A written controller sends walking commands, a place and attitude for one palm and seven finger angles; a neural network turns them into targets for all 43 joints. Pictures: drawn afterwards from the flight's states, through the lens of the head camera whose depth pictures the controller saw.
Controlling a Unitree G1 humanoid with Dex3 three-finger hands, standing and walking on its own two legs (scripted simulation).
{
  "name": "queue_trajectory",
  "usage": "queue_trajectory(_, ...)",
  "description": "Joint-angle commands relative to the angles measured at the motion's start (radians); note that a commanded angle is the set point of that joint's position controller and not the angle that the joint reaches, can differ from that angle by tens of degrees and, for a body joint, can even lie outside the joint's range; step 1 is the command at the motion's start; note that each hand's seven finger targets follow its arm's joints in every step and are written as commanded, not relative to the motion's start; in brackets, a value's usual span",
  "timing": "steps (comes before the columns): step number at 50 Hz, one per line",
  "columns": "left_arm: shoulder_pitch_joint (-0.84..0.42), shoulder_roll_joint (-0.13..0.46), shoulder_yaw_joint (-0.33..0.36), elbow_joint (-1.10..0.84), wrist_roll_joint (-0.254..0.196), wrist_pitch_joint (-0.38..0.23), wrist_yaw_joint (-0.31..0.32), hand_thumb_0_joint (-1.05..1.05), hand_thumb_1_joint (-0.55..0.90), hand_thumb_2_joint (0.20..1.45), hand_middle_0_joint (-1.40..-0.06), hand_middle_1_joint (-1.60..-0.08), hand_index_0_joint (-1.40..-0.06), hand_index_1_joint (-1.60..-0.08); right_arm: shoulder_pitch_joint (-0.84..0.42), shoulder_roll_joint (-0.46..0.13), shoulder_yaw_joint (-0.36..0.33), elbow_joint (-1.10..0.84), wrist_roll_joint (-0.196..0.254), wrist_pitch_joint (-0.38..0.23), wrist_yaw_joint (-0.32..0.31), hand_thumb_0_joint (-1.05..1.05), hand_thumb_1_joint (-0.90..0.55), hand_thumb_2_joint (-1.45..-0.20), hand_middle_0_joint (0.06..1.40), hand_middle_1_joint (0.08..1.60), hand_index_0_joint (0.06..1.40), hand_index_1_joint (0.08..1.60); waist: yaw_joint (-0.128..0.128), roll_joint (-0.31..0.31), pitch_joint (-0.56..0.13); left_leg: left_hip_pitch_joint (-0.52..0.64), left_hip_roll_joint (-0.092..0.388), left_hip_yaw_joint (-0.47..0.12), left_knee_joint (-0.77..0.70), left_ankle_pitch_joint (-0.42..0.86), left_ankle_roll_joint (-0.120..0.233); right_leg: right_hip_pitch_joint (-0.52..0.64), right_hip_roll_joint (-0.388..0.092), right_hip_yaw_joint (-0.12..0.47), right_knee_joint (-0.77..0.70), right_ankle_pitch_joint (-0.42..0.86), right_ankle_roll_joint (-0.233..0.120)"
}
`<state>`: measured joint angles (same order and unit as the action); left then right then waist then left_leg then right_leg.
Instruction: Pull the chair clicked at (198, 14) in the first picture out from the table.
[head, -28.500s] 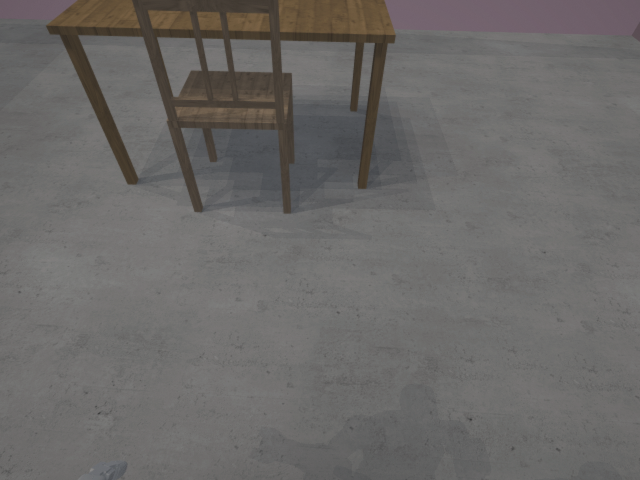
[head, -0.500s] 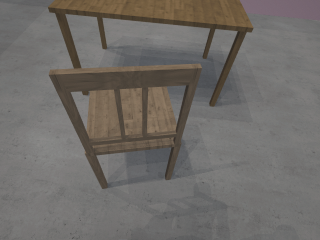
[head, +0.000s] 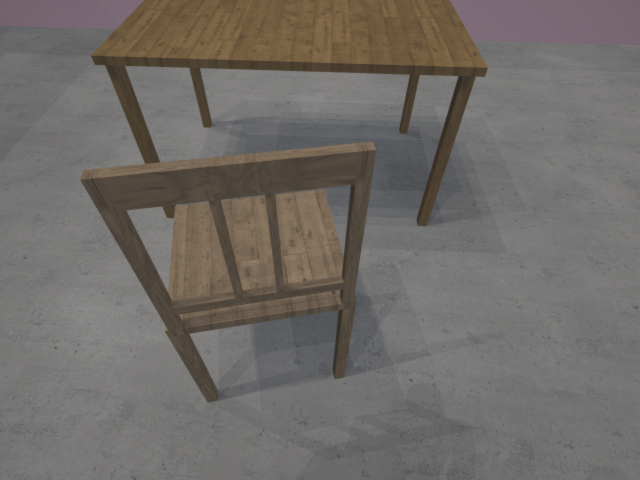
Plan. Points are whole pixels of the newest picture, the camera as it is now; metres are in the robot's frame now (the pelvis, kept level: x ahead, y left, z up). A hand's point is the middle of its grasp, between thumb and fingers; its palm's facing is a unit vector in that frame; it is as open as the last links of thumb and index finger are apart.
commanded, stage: let the arm hang, fingers relaxed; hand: left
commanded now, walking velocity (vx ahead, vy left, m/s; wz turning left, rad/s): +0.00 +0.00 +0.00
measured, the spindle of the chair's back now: (228, 252) +0.50 +0.20 -0.08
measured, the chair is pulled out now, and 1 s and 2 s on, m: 0.56 0.56 0.56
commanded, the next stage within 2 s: look to check the result in 0.18 s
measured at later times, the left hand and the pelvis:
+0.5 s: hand out of the picture +0.00 +0.16 -0.17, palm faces +0.04 -0.98 -0.17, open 7.4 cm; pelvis +0.00 +0.00 +0.00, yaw +0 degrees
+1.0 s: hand out of the picture +0.00 +0.16 -0.17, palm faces +0.04 -0.99 -0.16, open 7.4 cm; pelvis +0.01 +0.00 +0.00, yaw +0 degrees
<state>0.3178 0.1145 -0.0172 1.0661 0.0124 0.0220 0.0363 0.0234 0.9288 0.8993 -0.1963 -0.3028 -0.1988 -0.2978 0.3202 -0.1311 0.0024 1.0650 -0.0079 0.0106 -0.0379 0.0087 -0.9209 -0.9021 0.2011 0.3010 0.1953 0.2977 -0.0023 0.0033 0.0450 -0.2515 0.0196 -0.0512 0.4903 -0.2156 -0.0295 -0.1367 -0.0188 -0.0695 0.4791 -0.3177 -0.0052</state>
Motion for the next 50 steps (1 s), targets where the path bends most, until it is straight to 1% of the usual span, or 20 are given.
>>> queue_trajectory(1, 0.099, 0.113, 0.027, -0.025, -0.007, -0.015, 0.006, 0.000, 0.900, 0.900, -0.200, -0.300, -0.200, -0.300, 0.088, -0.072, -0.017, -0.022, -0.002, -0.016, -0.005, 0.000, -0.900, -0.900, 0.200, 0.300, 0.200, 0.300, 0.001, 0.022, 0.070, 0.010, 0.045, -0.032, -0.051, 0.126, 0.070, -0.087, -0.084, 0.080, -0.127, 0.136, -0.051)
queue_trajectory(4, 0.091, 0.116, 0.031, -0.034, -0.009, -0.020, 0.006, 0.000, 0.900, 0.900, -0.200, -0.300, -0.200, -0.300, 0.090, -0.074, -0.019, -0.025, -0.001, -0.020, -0.005, 0.000, -0.900, -0.900, 0.200, 0.300, 0.200, 0.300, -0.001, 0.019, 0.011, 0.040, 0.047, -0.033, -0.039, 0.177, 0.069, -0.054, -0.086, 0.078, -0.114, 0.190, -0.051)
queue_trajectory(5, 0.086, 0.110, 0.029, -0.034, -0.009, -0.020, 0.004, 0.000, 0.900, 0.900, -0.200, -0.300, -0.200, -0.300, 0.081, -0.070, -0.018, -0.023, 0.000, -0.020, -0.007, 0.000, -0.900, -0.900, 0.200, 0.300, 0.200, 0.300, 0.002, 0.005, 0.040, 0.039, 0.051, -0.032, -0.044, 0.191, 0.071, -0.068, -0.081, 0.073, -0.119, 0.206, -0.052)
queue_trajectory(9, 0.082, 0.111, 0.032, -0.039, -0.010, -0.019, 0.005, 0.000, 0.900, 0.900, -0.200, -0.300, -0.200, -0.300, 0.085, -0.079, -0.020, -0.022, -0.001, -0.021, -0.008, 0.000, -0.900, -0.900, 0.200, 0.300, 0.200, 0.300, -0.001, -0.002, 0.016, 0.056, 0.056, -0.036, -0.048, 0.195, 0.071, -0.055, -0.083, 0.072, -0.121, 0.197, -0.047)
queue_trajectory(10, 0.080, 0.110, 0.029, -0.038, -0.008, -0.018, 0.004, 0.000, 0.900, 0.900, -0.200, -0.300, -0.200, -0.300, 0.077, -0.077, -0.019, -0.020, 0.001, -0.019, -0.009, 0.000, -0.900, -0.900, 0.200, 0.300, 0.200, 0.300, 0.001, -0.006, 0.054, 0.048, 0.056, -0.036, -0.055, 0.188, 0.073, -0.073, -0.078, 0.072, -0.130, 0.194, -0.049)
queue_trajectory(14, 0.075, 0.110, 0.034, -0.042, -0.009, -0.017, 0.004, 0.000, 0.900, 0.900, -0.200, -0.300, -0.200, -0.300, 0.085, -0.083, -0.020, -0.020, -0.001, -0.022, -0.008, 0.000, -0.900, -0.900, 0.200, 0.300, 0.200, 0.300, -0.001, 0.011, 0.029, 0.053, 0.057, -0.041, -0.064, 0.175, 0.071, -0.057, -0.079, 0.070, -0.127, 0.170, -0.047)
queue_trajectory(15, 0.075, 0.112, 0.032, -0.040, -0.008, -0.016, 0.004, 0.000, 0.900, 0.900, -0.200, -0.300, -0.200, -0.300, 0.075, -0.079, -0.020, -0.018, 0.001, -0.019, -0.008, 0.000, -0.900, -0.900, 0.200, 0.300, 0.200, 0.300, 0.003, 0.006, 0.072, 0.037, 0.057, -0.041, -0.071, 0.157, 0.073, -0.074, -0.074, 0.068, -0.138, 0.158, -0.047)
queue_trajectory(23, 0.076, 0.113, 0.035, -0.045, -0.009, -0.018, 0.003, 0.000, 0.900, 0.900, -0.200, -0.300, -0.200, -0.300, 0.083, -0.090, -0.020, -0.021, -0.001, -0.025, -0.008, 0.000, -0.900, -0.900, 0.200, 0.300, 0.200, 0.300, 0.001, 0.007, 0.005, 0.068, 0.062, -0.046, -0.078, 0.170, 0.074, -0.048, -0.078, 0.068, -0.126, 0.163, -0.043)
queue_trajectory(24, 0.074, 0.113, 0.035, -0.045, -0.008, -0.018, 0.002, 0.000, 0.900, 0.900, -0.200, -0.300, -0.200, -0.300, 0.085, -0.089, -0.020, -0.022, 0.000, -0.025, -0.008, 0.000, -0.900, -0.900, 0.200, 0.300, 0.200, 0.300, -0.001, 0.007, 0.012, 0.062, 0.061, -0.047, -0.080, 0.166, 0.074, -0.047, -0.078, 0.065, -0.128, 0.161, -0.042)
queue_trajectory(25, 0.072, 0.110, 0.033, -0.041, -0.008, -0.017, 0.002, 0.000, 0.900, 0.900, -0.200, -0.300, -0.200, -0.300, 0.074, -0.083, -0.020, -0.018, 0.001, -0.022, -0.009, 0.000, -0.900, -0.900, 0.200, 0.300, 0.200, 0.300, 0.004, 0.011, 0.064, 0.044, 0.060, -0.043, -0.085, 0.151, 0.075, -0.070, -0.073, 0.068, -0.140, 0.152, -0.045)
queue_trajectory(28, 0.077, 0.111, 0.035, -0.043, -0.008, -0.018, 0.003, 0.000, 0.900, 0.900, -0.200, -0.300, -0.200, -0.300, 0.086, -0.087, -0.020, -0.018, 0.000, -0.024, -0.008, 0.000, -0.900, -0.900, 0.200, 0.300, 0.200, 0.300, 0.000, 0.002, 0.020, 0.059, 0.059, -0.045, -0.077, 0.165, 0.073, -0.050, -0.079, 0.066, -0.130, 0.162, -0.043)
queue_trajectory(30, 0.075, 0.110, 0.034, -0.042, -0.007, -0.018, 0.002, 0.000, 0.900, 0.900, -0.200, -0.300, -0.200, -0.300, 0.077, -0.083, -0.020, -0.015, 0.001, -0.023, -0.009, 0.000, -0.900, -0.900, 0.200, 0.300, 0.200, 0.300, 0.003, 0.002, 0.059, 0.045, 0.058, -0.043, -0.085, 0.152, 0.075, -0.066, -0.074, 0.068, -0.139, 0.155, -0.045)
queue_trajectory(33, 0.079, 0.113, 0.034, -0.042, -0.008, -0.019, 0.003, 0.000, 0.900, 0.900, -0.200, -0.300, -0.200, -0.300, 0.086, -0.086, -0.020, -0.016, 0.000, -0.024, -0.008, 0.000, -0.900, -0.900, 0.200, 0.300, 0.200, 0.300, 0.000, 0.000, 0.022, 0.060, 0.058, -0.046, -0.077, 0.163, 0.073, -0.051, -0.080, 0.066, -0.131, 0.160, -0.043)
queue_trajectory(35, 0.083, 0.109, 0.032, -0.040, -0.008, -0.019, 0.003, 0.000, 0.900, 0.900, -0.200, -0.300, -0.200, -0.300, 0.076, -0.082, -0.020, -0.014, 0.002, -0.022, -0.009, 0.000, -0.900, -0.900, 0.200, 0.300, 0.200, 0.300, 0.004, -0.005, 0.061, 0.052, 0.058, -0.040, -0.078, 0.156, 0.076, -0.070, -0.077, 0.069, -0.144, 0.160, -0.045)
queue_trajectory(39, 0.085, 0.109, 0.033, -0.040, -0.008, -0.019, 0.003, 0.000, 0.900, 0.900, -0.200, -0.300, -0.200, -0.300, 0.085, -0.086, -0.020, -0.013, 0.000, -0.024, -0.008, 0.000, -0.900, -0.900, 0.200, 0.300, 0.200, 0.300, -0.001, 0.022, 0.028, 0.061, 0.058, -0.047, -0.083, 0.142, 0.074, -0.061, -0.080, 0.068, -0.134, 0.144, -0.043)
queue_trajectory(40, 0.083, 0.107, 0.034, -0.040, -0.008, -0.019, 0.003, 0.000, 0.900, 0.900, -0.200, -0.300, -0.200, -0.300, 0.082, -0.080, -0.020, -0.012, 0.002, -0.024, -0.009, 0.000, -0.900, -0.900, 0.200, 0.300, 0.200, 0.300, 0.001, 0.020, 0.054, 0.053, 0.060, -0.045, -0.087, 0.150, 0.076, -0.067, -0.073, 0.068, -0.140, 0.153, -0.044)
queue_trajectory(44, 0.081, 0.109, 0.034, -0.039, -0.008, -0.020, 0.003, 0.000, 0.900, 0.900, -0.200, -0.300, -0.200, -0.300, 0.092, -0.088, -0.019, -0.012, 0.001, -0.027, -0.009, 0.000, -0.900, -0.900, 0.200, 0.300, 0.200, 0.300, -0.003, 0.018, 0.020, 0.065, 0.061, -0.048, -0.087, 0.163, 0.074, -0.051, -0.077, 0.069, -0.131, 0.158, -0.041)
queue_trajectory(45, 0.081, 0.107, 0.033, -0.038, -0.007, -0.019, 0.002, 0.000, 0.900, 0.900, -0.200, -0.300, -0.200, -0.300, 0.083, -0.082, -0.019, -0.010, 0.002, -0.025, -0.010, 0.000, -0.900, -0.900, 0.200, 0.300, 0.200, 0.300, 0.002, 0.011, 0.069, 0.045, 0.062, -0.045, -0.094, 0.150, 0.076, -0.070, -0.073, 0.064, -0.141, 0.150, -0.042)
queue_trajectory(48, 0.094, 0.106, 0.033, -0.033, -0.008, -0.021, 0.003, 0.000, 0.900, 0.900, -0.200, -0.300, -0.200, -0.300, 0.086, -0.085, -0.019, -0.010, 0.001, -0.026, -0.009, 0.000, -0.900, -0.900, 0.200, 0.300, 0.200, 0.300, 0.001, -0.006, 0.027, 0.067, 0.062, -0.044, -0.085, 0.150, 0.075, -0.058, -0.079, 0.071, -0.137, 0.156, -0.041)
queue_trajectory(50, 0.090, 0.104, 0.033, -0.033, -0.007, -0.021, 0.003, 0.000, 0.900, 0.900, -0.200, -0.300, -0.200, -0.300, 0.084, -0.081, -0.019, -0.006, 0.003, -0.025, -0.010, 0.000, -0.900, -0.900, 0.200, 0.300, 0.200, 0.300, 0.002, 0.003, 0.056, 0.059, 0.062, -0.040, -0.091, 0.151, 0.077, -0.068, -0.075, 0.071, -0.144, 0.156, -0.043)
